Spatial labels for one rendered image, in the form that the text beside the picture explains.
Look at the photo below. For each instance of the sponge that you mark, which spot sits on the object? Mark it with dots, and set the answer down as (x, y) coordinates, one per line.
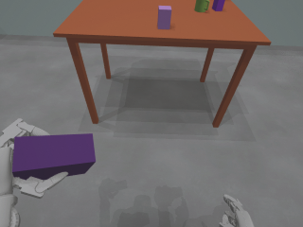
(43, 156)

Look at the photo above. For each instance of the table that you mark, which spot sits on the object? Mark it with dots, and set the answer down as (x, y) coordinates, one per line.
(135, 22)

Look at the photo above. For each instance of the robot right hand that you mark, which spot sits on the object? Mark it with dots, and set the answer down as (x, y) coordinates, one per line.
(241, 217)

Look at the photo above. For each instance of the robot left forearm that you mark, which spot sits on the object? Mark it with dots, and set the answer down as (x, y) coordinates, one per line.
(9, 217)

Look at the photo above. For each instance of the robot left hand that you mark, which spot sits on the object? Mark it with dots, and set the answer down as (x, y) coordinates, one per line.
(32, 186)

